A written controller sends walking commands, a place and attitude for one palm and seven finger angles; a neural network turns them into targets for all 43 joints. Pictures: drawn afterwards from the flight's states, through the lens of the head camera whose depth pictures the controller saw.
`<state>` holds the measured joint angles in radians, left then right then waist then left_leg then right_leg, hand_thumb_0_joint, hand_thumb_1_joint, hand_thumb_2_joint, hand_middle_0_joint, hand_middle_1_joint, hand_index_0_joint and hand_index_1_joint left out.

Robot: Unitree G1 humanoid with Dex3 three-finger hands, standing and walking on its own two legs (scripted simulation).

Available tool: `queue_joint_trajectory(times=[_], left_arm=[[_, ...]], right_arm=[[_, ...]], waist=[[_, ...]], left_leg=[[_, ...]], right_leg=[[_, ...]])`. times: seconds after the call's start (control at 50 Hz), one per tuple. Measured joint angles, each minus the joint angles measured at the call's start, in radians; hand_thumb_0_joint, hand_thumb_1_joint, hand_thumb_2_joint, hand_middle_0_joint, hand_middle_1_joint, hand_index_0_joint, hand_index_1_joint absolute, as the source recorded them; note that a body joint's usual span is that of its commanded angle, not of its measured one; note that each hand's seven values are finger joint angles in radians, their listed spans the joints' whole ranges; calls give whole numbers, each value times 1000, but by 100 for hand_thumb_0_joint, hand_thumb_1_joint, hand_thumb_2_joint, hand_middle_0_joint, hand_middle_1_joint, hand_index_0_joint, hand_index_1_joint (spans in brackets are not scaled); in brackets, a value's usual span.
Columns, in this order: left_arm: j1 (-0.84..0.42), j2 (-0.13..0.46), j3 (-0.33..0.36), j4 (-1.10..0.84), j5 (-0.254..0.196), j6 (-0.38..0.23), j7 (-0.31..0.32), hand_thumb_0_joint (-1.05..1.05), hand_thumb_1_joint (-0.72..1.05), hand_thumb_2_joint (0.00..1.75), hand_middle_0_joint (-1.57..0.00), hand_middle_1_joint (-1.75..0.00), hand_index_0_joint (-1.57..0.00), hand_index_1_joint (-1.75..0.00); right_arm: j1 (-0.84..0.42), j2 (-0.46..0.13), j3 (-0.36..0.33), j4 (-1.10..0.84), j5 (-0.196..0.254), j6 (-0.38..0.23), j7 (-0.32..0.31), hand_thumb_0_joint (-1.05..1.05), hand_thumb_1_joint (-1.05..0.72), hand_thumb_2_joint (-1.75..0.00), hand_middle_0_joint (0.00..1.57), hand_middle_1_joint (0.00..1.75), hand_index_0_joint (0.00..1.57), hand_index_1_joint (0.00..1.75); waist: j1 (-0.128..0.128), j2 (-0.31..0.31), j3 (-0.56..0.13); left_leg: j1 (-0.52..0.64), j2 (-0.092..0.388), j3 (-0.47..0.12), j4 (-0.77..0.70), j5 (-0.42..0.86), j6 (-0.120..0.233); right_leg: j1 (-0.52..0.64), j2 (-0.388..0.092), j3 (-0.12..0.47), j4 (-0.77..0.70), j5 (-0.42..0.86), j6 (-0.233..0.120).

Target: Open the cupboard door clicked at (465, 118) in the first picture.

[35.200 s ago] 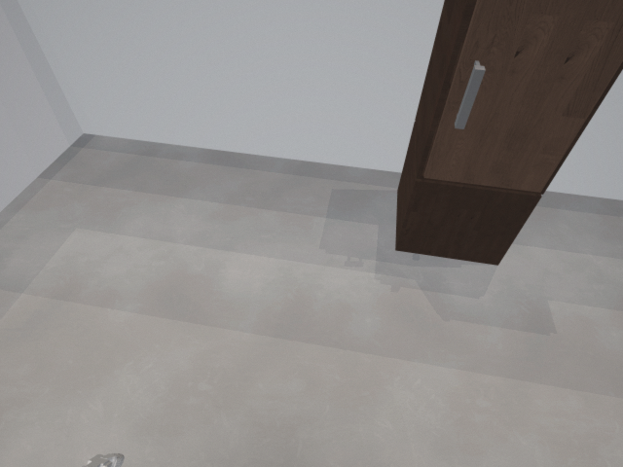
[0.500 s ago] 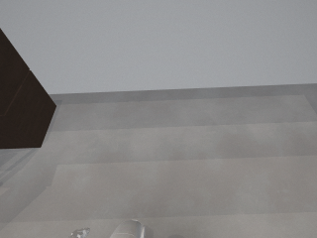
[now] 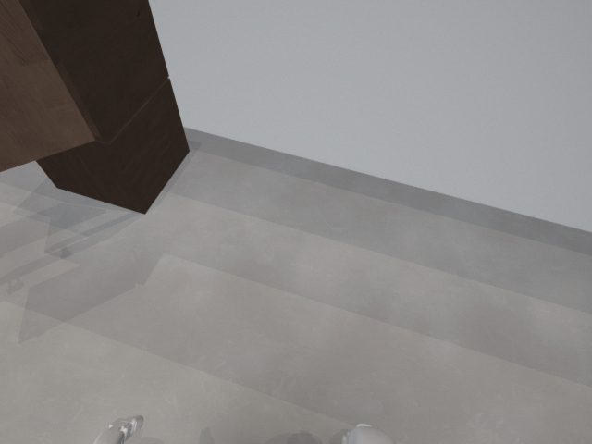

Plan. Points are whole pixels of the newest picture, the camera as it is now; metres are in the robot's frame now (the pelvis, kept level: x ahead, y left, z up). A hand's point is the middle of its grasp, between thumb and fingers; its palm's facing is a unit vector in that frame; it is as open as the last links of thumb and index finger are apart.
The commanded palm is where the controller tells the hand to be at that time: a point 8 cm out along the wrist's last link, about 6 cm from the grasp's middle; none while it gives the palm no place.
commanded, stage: turn to face it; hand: left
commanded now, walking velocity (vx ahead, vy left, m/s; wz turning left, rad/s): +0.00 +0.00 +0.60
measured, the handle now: out of the picture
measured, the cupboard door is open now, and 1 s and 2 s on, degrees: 50 50 50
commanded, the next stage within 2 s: take the last steps up to it in 0.94 s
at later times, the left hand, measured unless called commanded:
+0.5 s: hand out of the picture -0.01 +0.17 -0.19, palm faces +0.35 -0.91 -0.23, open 7.3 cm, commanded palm none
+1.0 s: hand out of the picture +0.04 +0.17 -0.17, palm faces +0.47 -0.85 -0.25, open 7.4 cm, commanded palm none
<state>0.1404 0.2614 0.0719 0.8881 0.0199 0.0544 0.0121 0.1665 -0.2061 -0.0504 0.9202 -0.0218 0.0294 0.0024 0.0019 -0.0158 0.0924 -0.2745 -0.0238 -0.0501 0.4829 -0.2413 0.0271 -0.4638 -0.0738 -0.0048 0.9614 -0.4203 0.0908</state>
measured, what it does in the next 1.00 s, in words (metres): steps on the spot, turning left: right foot, then left foot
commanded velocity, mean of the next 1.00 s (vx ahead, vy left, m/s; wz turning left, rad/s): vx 0.00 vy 0.00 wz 0.42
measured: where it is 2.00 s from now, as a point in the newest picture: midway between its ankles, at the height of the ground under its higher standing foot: (241, 439)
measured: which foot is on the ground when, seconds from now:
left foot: down 0.00-0.12, up 0.14-0.50, down 0.52-0.96, up 0.98-1.00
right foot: up 0.00-0.10, down 0.12-0.52, up 0.54-0.94, down 0.96-1.00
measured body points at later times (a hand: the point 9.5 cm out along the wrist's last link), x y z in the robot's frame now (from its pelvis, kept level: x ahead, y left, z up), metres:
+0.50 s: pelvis +0.02 -0.03 -0.01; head +0.07 +0.01 +0.43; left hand -0.03 +0.22 -0.17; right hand +0.22 -0.24 -0.14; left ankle +0.00 +0.07 -0.73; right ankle +0.00 -0.15 -0.74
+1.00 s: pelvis +0.05 -0.04 -0.01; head +0.09 -0.03 +0.44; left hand +0.02 +0.22 -0.15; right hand +0.21 -0.23 -0.17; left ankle -0.01 +0.07 -0.73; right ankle +0.08 -0.15 -0.74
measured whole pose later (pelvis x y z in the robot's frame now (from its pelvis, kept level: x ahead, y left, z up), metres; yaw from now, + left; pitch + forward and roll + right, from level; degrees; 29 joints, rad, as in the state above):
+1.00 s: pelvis +0.05 -0.04 -0.01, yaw +28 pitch +1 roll +1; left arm 0.17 0.18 0.04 0.93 0.02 0.01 0.02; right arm 0.20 -0.19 -0.05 0.99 -0.01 0.05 0.00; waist -0.01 0.02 0.07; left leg -0.33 -0.03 -0.04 0.66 -0.40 -0.01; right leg -0.24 -0.03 -0.07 0.57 -0.35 0.00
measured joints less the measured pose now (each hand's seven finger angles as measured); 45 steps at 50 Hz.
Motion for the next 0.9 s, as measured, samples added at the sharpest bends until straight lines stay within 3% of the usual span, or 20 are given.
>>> queue_joint_trajectory(times=[0.08, 0.12, 0.14, 0.2, 0.24, 0.28, 0.36, 0.46, 0.5, 0.52, 0.58, 0.66, 0.76, 0.9], left_arm=[[-26, -12, -10, -20, -5, -10, 0, 1, 91, 90, -20, -30, -20, -30], [-25, -16, -16, -35, -6, -26, 0, 1, 91, 90, -20, -30, -20, -30], [-22, -21, -18, -39, -2, -38, 4, 1, 91, 90, -20, -30, -20, -30], [-11, -54, -35, -36, 3, -51, 11, 0, 91, 90, -20, -30, -20, -30], [7, -69, -42, -31, 1, -48, 14, 0, 90, 90, -20, -30, -20, -30], [25, -79, -45, -23, 1, -47, 15, 0, 90, 90, -20, -30, -20, -30], [57, -88, -46, -8, 4, -48, 14, 0, 90, 90, -20, -30, -21, -30], [92, -60, -30, 10, 10, -47, 10, 0, 91, 90, -20, -30, -21, -30], [113, -41, -22, 21, 7, -44, 7, 0, 91, 90, -20, -30, -21, -30], [125, -32, -18, 26, 3, -39, 4, 0, 91, 90, -20, -30, -21, -30], [109, -2, -7, 54, 0, 2, 11, 1, 91, 90, -20, -30, -20, -30], [80, 6, 2, 65, 3, 14, 6, 1, 91, 90, -20, -30, -20, -30], [55, -4, -4, 46, 3, 1, 1, 1, 91, 90, -20, -30, -20, -30], [21, -42, -21, 37, -2, -8, 0, 1, 91, 90, -20, -30, -20, -30]], right_arm=[[20, -5, -10, 10, -1, 13, 1, 0, -90, -89, 20, 30, 21, 30], [33, -10, -18, 12, 5, 21, 2, 1, -90, -89, 20, 30, 21, 30], [34, -15, -23, 16, 9, 24, 3, 1, -90, -89, 20, 30, 21, 30], [18, -41, -39, 29, 8, 41, 5, 1, -90, -89, 20, 30, 21, 30], [7, -49, -43, 34, 8, 48, 10, 1, -90, -89, 20, 30, 20, 30], [-1, -50, -42, 35, 9, 52, 15, 1, -91, -89, 20, 30, 20, 30], [-21, -44, -34, 35, 11, 56, 22, 1, -91, -89, 19, 30, 20, 30], [-66, -33, -22, 22, 13, 48, 26, 1, -91, -90, 19, 30, 20, 30], [-80, -31, -16, 6, 12, 35, 26, 1, -91, -90, 19, 30, 20, 30], [-83, -34, -14, -6, 9, 24, 27, 1, -91, -90, 19, 30, 20, 30], [-97, -21, -7, -25, 5, 1, 17, 1, -91, -89, 19, 30, 20, 30], [-79, -9, 5, -24, 1, -7, -5, 0, -90, -89, 20, 30, 20, 30], [-44, 10, 19, -1, 2, -13, -10, 0, -90, -89, 20, 30, 21, 30], [7, 28, 17, 37, -1, 0, -8, 0, -90, -89, 20, 30, 21, 30]], waist=[[-20, 23, -3], [-24, 26, -11], [-20, 27, -14], [-31, 52, 4], [-37, 50, 11], [-41, 38, 14], [-33, 6, 22], [1, -26, 37], [8, -39, 33], [10, -37, 25], [20, -54, 31], [26, -35, 14], [25, -13, -2], [-2, 14, -15]], left_leg=[[-20, -7, -53, 30, -12, -23], [-43, -22, -77, 75, -34, -39], [-67, -27, -76, 129, -80, -45], [-168, -30, -38, 455, -250, -63], [-214, -15, 2, 616, -231, -78], [-230, 6, 35, 663, -205, -91], [-201, 36, 79, 552, -196, -101], [-114, 39, 127, 304, -194, -81], [-55, 28, 148, 167, -111, -65], [-38, 27, 145, 120, -32, -38], [-63, 10, 134, 174, -73, 24], [-31, 8, 101, 93, -49, 24], [14, 9, 67, -2, 1, 25], [17, 7, 28, 2, -5, 0]], right_leg=[[87, 36, -5, -200, 13, -10], [166, 45, -15, -370, 103, -21], [182, 43, -23, -401, 98, -60], [199, 29, -67, -376, 75, -102], [229, 15, -92, -401, 81, -102], [257, 0, -118, -429, 89, -101], [295, -28, -174, -456, 87, -96], [297, -61, -238, -405, 44, -78], [281, -80, -256, -346, 7, -63], [253, -89, -259, -284, -14, -54], [125, -66, -137, 0, -157, -32], [11, -28, -52, 160, -70, -22], [-8, -15, -20, 84, 2, -12], [106, 25, -33, -184, 4, -22]])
